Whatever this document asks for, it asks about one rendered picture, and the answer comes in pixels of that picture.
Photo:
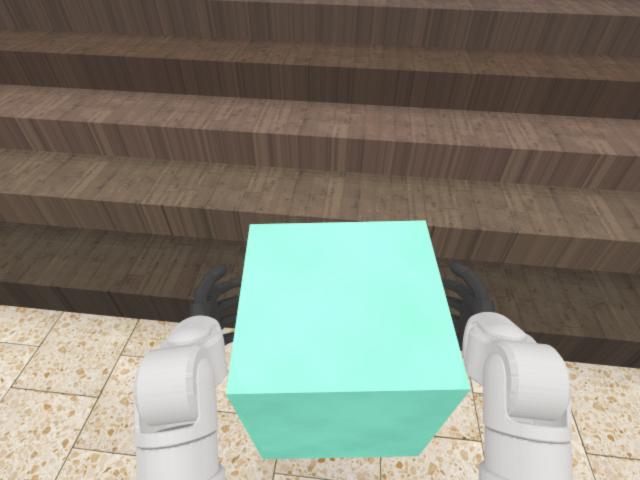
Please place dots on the carton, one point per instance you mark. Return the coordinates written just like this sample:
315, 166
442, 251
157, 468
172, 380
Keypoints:
344, 345

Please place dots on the robot right forearm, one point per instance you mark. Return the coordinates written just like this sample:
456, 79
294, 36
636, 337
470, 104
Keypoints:
526, 401

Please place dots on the left robot hand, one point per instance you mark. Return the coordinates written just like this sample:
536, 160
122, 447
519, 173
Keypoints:
206, 295

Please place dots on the right robot hand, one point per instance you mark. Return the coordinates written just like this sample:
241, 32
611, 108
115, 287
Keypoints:
474, 294

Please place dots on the robot left forearm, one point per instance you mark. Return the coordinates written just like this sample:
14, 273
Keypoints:
175, 406

